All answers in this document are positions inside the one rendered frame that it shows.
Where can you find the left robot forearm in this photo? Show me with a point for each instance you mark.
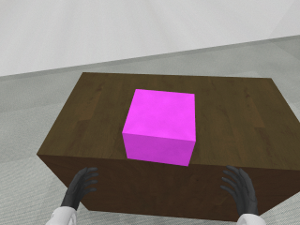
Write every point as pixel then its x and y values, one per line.
pixel 63 215

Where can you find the right robot hand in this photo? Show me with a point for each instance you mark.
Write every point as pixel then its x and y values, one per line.
pixel 244 193

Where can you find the pedestal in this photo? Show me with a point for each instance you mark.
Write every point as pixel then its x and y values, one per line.
pixel 243 122

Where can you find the carton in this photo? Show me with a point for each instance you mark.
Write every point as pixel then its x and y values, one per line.
pixel 160 127

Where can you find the right robot forearm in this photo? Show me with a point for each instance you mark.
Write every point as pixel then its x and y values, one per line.
pixel 250 219

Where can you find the left robot hand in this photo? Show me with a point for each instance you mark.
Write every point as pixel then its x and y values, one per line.
pixel 77 188

